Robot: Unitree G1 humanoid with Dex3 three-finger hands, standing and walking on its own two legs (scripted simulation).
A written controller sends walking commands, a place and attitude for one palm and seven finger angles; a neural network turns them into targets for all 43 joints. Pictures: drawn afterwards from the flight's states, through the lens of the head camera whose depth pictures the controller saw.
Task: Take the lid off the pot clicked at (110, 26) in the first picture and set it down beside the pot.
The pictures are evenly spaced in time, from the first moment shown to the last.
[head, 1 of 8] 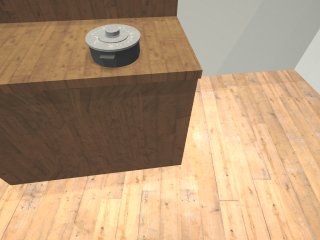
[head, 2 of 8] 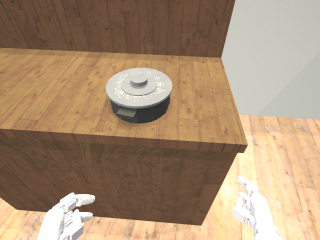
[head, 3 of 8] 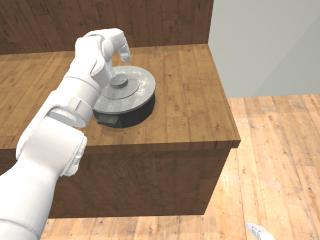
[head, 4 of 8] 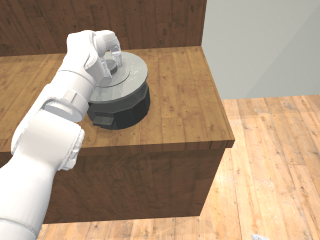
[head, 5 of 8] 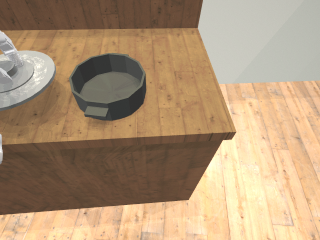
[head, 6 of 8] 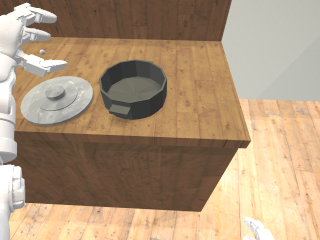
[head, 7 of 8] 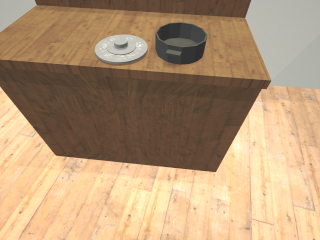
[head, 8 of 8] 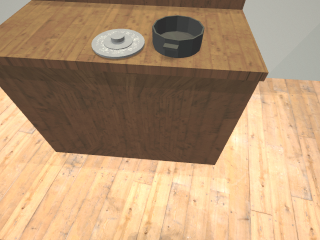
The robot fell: no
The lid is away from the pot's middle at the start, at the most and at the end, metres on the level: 0.00 0.24 0.24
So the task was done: yes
